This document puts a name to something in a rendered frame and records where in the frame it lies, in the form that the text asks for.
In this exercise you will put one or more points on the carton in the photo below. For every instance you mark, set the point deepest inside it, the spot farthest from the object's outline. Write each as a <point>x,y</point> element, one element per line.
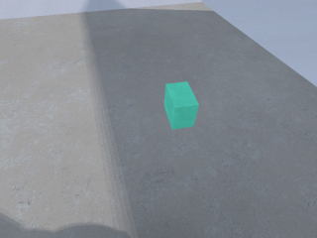
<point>180,105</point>

